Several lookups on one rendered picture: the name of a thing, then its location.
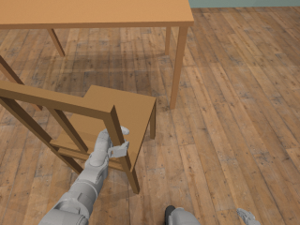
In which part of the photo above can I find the left robot forearm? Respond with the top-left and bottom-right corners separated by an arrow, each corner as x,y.
38,150 -> 109,225

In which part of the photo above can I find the robot right hand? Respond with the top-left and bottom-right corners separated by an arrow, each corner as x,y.
236,208 -> 262,225

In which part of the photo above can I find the chair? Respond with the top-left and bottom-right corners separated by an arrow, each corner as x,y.
0,80 -> 157,195

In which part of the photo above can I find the right robot shin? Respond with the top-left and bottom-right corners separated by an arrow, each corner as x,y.
172,207 -> 185,214

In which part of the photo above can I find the robot left upper arm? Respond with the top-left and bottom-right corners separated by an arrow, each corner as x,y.
40,208 -> 89,225

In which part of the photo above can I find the table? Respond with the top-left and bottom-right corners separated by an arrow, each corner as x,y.
0,0 -> 194,112

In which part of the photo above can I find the right robot thigh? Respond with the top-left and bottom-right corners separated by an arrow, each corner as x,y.
168,210 -> 202,225

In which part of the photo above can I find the robot left hand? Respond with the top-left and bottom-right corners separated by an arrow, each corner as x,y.
94,126 -> 129,158

